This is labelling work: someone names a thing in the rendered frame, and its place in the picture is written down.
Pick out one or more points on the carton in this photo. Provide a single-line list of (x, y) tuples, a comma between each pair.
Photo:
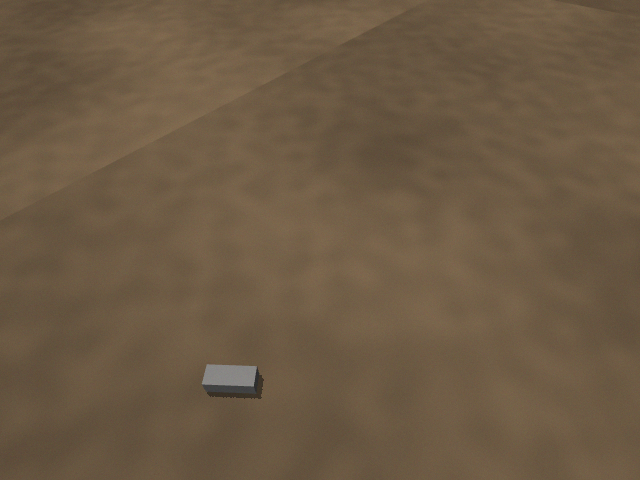
[(230, 379)]

